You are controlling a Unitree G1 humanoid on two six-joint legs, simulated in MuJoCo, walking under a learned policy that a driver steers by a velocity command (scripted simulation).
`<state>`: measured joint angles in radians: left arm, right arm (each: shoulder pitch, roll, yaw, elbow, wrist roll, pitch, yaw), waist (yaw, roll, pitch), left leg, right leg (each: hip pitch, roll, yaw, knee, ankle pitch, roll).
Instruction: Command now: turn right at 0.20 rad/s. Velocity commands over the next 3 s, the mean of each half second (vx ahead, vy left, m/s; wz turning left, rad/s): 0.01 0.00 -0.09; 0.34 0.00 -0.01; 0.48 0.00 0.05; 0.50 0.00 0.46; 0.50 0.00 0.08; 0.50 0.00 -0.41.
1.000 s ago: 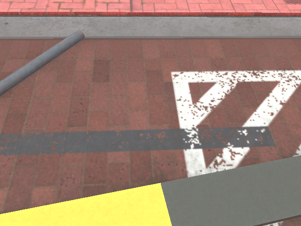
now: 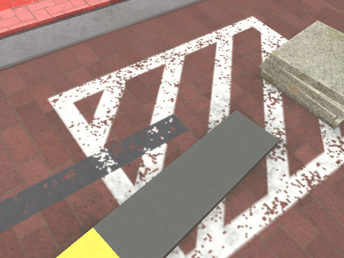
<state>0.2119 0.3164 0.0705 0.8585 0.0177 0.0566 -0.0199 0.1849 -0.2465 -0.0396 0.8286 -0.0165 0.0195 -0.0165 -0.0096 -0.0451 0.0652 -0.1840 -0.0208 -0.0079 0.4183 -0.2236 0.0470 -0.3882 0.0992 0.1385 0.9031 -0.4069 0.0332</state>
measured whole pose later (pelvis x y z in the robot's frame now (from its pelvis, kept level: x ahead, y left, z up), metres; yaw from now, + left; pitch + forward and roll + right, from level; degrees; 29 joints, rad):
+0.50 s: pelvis +0.00 -0.03 +0.00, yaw +0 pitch -2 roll +0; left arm 0.19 0.22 -0.01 1.07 0.01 0.00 0.03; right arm 0.24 -0.23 -0.03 1.08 -0.02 0.02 0.00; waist -0.03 0.02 0.03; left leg -0.14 0.00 -0.01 0.40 -0.23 0.00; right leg -0.11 0.07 0.04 0.38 -0.23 -0.05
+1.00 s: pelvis +0.14 +0.05 +0.00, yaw +0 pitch +0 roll -1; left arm 0.19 0.24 0.04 1.02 0.04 -0.04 -0.04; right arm 0.43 -0.17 -0.03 1.07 -0.02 -0.08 0.01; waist -0.01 -0.04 0.01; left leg -0.04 -0.06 0.05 0.28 -0.25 0.09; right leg -0.57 -0.06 -0.02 1.07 -0.18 -0.06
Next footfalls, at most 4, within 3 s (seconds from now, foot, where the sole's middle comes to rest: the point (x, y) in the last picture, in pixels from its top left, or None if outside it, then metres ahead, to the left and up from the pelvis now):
0.14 right None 0.03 -0.12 -0.78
0.78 left None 0.12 0.11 -0.78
1.22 right None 0.45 -0.06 -0.76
1.72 left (131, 213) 0.63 0.14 -0.74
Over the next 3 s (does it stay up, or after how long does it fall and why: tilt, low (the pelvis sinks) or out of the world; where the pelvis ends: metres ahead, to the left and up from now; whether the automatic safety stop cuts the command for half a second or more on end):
stays up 1.26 0.21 0.00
